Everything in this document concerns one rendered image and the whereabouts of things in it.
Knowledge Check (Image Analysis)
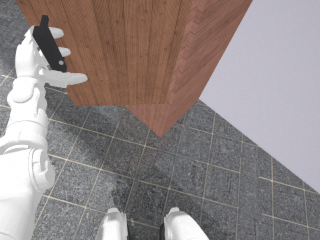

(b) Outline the left robot upper arm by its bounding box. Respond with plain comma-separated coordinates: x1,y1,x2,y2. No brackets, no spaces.
0,148,55,240

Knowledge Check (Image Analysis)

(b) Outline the robot thigh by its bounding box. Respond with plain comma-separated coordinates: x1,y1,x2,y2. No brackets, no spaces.
164,211,209,240
95,211,128,240

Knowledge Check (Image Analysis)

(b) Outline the left robot forearm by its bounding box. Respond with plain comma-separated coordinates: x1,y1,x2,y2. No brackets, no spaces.
0,77,48,155

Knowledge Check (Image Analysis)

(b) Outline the robot left thigh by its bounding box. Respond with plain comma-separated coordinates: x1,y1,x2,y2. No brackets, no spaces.
95,211,128,240

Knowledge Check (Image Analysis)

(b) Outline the robot right thigh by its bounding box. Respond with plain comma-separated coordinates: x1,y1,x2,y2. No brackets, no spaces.
164,211,209,240

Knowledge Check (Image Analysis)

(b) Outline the cupboard door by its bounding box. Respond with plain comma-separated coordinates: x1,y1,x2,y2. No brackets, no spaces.
15,0,193,107

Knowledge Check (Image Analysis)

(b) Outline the handle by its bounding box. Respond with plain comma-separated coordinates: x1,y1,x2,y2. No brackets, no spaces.
32,15,67,73

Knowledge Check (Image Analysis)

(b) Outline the robot left hand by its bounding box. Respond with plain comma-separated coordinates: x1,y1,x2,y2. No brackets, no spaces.
15,25,88,88

